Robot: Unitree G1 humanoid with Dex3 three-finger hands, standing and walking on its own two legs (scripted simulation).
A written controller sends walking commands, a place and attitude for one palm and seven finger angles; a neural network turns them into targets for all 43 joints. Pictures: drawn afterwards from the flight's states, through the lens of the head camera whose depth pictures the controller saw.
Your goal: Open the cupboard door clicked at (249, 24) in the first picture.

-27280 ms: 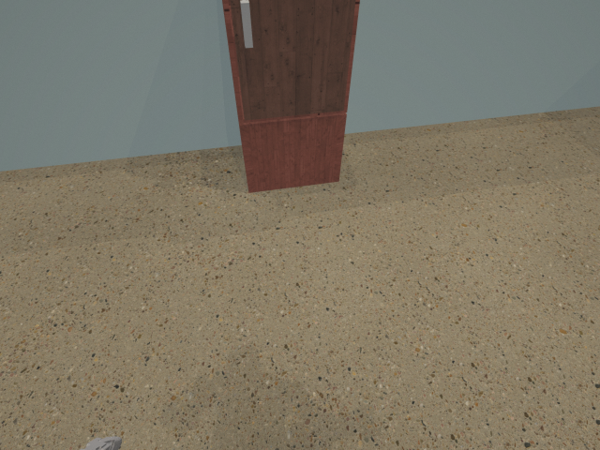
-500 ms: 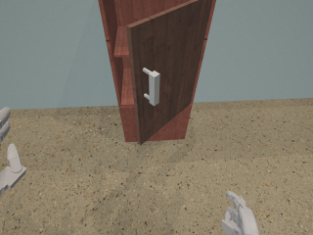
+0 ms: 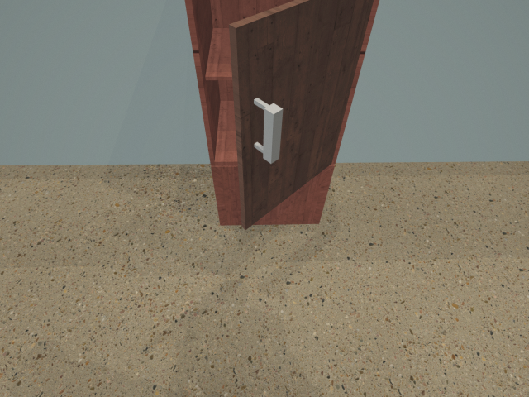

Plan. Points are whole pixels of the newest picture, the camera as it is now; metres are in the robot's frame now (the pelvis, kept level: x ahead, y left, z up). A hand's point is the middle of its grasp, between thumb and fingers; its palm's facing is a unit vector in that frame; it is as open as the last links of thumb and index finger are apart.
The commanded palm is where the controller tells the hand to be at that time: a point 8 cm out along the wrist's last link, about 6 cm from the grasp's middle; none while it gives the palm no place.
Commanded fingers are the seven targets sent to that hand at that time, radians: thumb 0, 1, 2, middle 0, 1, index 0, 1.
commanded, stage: let the arm hang, fingers relaxed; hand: left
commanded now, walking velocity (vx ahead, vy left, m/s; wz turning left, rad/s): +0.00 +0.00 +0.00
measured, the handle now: (265, 130) +0.62 +0.04 +0.03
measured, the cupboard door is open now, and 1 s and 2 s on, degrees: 42 42 42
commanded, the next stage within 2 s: look to check the result in 0.62 s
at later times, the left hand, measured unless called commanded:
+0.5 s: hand out of the picture +0.01 +0.16 -0.18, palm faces +0.04 -0.98 -0.17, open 7.3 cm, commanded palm none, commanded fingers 0.00 0.90 0.90 -0.20 -0.30 -0.20 -0.30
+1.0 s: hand out of the picture +0.02 +0.16 -0.17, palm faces +0.04 -0.98 -0.18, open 7.4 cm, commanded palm none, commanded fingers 0.00 0.90 0.90 -0.20 -0.30 -0.20 -0.30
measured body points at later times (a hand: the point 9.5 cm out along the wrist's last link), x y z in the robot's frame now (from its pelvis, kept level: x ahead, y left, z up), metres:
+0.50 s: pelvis +0.01 +0.00 +0.00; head +0.02 +0.00 +0.45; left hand +0.01 +0.21 -0.16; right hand -0.01 -0.20 -0.17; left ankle +0.04 +0.12 -0.74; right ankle -0.01 -0.11 -0.74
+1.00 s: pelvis +0.04 +0.00 +0.00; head +0.06 -0.01 +0.45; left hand +0.02 +0.22 -0.16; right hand +0.03 -0.22 -0.16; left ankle +0.04 +0.12 -0.74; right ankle -0.01 -0.11 -0.74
